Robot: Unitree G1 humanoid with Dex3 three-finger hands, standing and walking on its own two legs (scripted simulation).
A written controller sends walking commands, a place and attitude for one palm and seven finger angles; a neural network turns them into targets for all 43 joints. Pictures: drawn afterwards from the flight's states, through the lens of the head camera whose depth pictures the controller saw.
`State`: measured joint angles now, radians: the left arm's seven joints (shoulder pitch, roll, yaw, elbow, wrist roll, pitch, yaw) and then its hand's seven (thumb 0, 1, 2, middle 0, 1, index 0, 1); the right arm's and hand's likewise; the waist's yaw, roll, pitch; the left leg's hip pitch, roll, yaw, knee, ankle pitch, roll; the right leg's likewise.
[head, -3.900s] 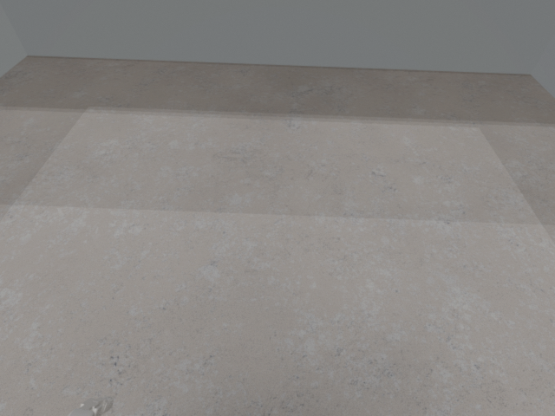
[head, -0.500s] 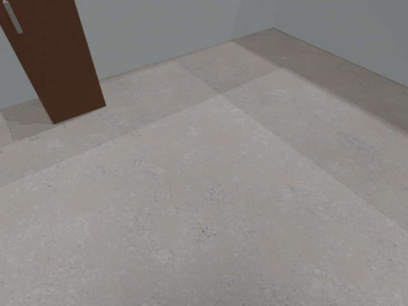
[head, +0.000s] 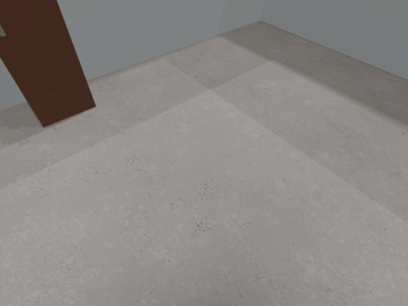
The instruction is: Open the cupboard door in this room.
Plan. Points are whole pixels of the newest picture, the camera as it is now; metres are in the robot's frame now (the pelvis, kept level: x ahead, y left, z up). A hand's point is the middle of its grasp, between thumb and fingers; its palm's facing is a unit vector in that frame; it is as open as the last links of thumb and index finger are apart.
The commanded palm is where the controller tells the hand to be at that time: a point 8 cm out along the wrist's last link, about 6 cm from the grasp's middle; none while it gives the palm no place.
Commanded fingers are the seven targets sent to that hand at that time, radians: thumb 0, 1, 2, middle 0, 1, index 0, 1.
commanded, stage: turn or walk to find it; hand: left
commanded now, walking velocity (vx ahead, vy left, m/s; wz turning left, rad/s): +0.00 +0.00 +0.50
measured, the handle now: out of the picture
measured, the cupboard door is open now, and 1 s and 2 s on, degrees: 0 0 0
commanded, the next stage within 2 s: stand and wait in 0.02 s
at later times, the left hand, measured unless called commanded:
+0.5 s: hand out of the picture -0.01 +0.15 -0.19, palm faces +0.11 -0.98 -0.17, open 7.4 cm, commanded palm none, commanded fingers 0.00 0.90 0.90 -0.20 -0.30 -0.20 -0.30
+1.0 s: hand out of the picture +0.03 +0.22 -0.19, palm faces +0.26 -0.94 -0.20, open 7.4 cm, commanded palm none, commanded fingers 0.00 0.90 0.90 -0.20 -0.30 -0.20 -0.30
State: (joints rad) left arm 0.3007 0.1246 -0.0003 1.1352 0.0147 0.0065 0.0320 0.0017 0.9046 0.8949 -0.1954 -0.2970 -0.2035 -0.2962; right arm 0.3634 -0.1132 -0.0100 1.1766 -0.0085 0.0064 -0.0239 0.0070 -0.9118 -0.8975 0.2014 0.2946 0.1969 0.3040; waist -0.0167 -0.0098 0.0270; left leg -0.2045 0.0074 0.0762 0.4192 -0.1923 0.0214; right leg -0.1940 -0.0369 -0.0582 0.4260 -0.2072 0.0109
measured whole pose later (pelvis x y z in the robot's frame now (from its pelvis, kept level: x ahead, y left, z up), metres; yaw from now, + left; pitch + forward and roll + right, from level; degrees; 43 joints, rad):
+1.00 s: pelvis +0.01 +0.02 -0.01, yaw +14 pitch +1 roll -2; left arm 0.16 0.21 0.07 0.99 0.03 0.06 0.03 0.00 0.91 0.89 -0.20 -0.30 -0.20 -0.30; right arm 0.23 -0.18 -0.05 0.99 -0.02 0.01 -0.01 0.01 -0.91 -0.90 0.20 0.29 0.20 0.30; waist -0.02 -0.02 0.07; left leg -0.34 -0.01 0.05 0.62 -0.29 0.07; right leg -0.42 -0.08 -0.08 1.06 -0.49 0.05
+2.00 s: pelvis +0.00 -0.05 -0.01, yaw +37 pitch -1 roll +0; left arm 0.35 0.21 0.02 1.10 0.02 0.04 0.03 0.00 0.90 0.89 -0.20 -0.30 -0.20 -0.30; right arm 0.10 -0.16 -0.01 1.03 -0.01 0.01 -0.01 0.01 -0.91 -0.90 0.20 0.29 0.20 0.30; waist 0.06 -0.06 0.04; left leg -0.16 0.01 0.06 0.50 -0.32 0.02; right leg -0.26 -0.08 -0.13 0.65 -0.43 0.03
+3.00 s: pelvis -0.01 -0.08 +0.00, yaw +39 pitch -1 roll +0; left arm 0.29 0.13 0.01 1.14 0.01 0.01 0.03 0.00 0.90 0.89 -0.20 -0.30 -0.20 -0.30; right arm 0.28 -0.13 -0.01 1.14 -0.01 0.01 -0.03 0.01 -0.92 -0.90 0.20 0.29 0.20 0.30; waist 0.01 0.00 0.03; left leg -0.19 0.02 0.01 0.47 -0.26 -0.02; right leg -0.19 -0.03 -0.09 0.47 -0.26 0.00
